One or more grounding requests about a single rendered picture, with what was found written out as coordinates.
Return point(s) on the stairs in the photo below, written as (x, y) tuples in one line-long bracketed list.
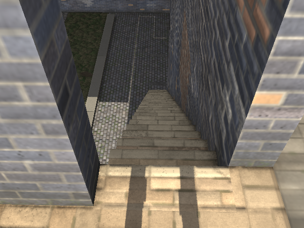
[(159, 133)]

